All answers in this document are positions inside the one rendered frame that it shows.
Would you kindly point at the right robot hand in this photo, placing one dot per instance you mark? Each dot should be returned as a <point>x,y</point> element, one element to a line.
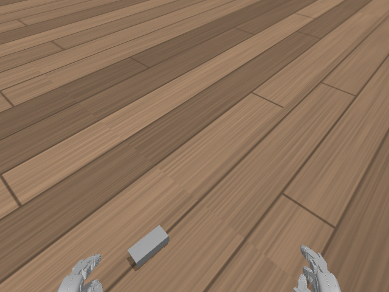
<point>319,277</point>

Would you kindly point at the left robot hand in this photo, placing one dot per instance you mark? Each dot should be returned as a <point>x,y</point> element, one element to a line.
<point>80,272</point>

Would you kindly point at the carton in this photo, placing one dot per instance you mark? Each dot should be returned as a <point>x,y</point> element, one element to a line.
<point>149,245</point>

